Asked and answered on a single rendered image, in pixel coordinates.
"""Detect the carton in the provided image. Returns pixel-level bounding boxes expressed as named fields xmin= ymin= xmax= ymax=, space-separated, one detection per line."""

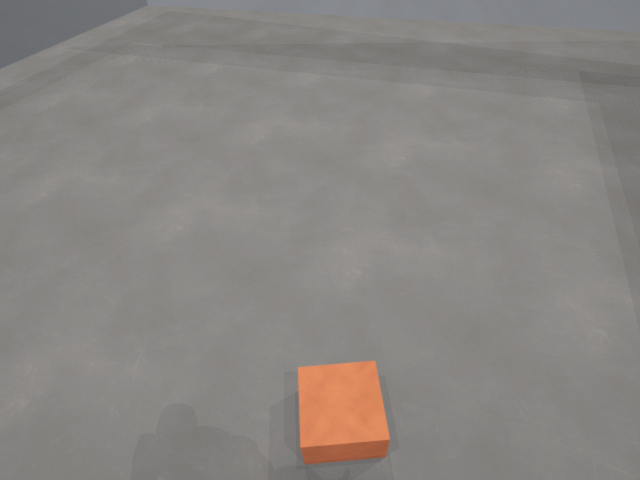
xmin=298 ymin=361 xmax=390 ymax=464

